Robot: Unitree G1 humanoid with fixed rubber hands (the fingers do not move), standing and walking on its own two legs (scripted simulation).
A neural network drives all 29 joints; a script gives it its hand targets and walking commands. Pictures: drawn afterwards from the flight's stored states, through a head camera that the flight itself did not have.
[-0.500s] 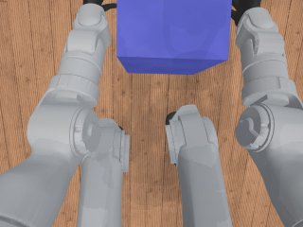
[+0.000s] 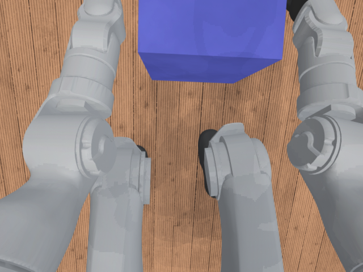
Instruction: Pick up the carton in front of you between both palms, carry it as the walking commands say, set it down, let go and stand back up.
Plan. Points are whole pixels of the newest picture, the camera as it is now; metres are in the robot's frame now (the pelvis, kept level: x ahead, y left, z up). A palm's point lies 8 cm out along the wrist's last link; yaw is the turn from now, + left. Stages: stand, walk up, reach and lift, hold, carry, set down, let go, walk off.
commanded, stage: set down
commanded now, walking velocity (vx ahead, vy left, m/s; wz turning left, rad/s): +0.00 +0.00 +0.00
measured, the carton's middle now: (201, 20) +0.52 -0.11 -0.24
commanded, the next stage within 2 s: let go in 1.36 s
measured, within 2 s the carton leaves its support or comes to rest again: rests again in 0.12 s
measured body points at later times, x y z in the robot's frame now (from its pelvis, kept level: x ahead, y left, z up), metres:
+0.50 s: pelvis +0.00 -0.01 +0.00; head +0.36 -0.06 +0.27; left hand +0.58 +0.07 -0.14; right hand +0.52 -0.31 -0.14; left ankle +0.11 +0.11 -0.34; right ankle +0.12 -0.12 -0.34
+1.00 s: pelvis +0.02 -0.01 +0.13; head +0.34 -0.06 +0.44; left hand +0.58 +0.07 +0.02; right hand +0.52 -0.32 +0.02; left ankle +0.10 +0.11 -0.34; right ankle +0.12 -0.12 -0.34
